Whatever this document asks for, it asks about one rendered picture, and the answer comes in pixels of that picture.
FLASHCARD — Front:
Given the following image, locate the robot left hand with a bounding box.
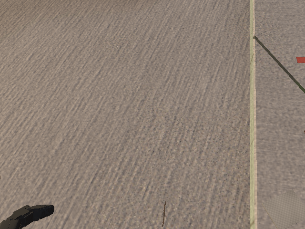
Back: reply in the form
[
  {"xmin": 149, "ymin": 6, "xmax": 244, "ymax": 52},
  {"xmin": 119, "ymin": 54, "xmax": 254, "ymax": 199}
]
[{"xmin": 0, "ymin": 205, "xmax": 54, "ymax": 229}]

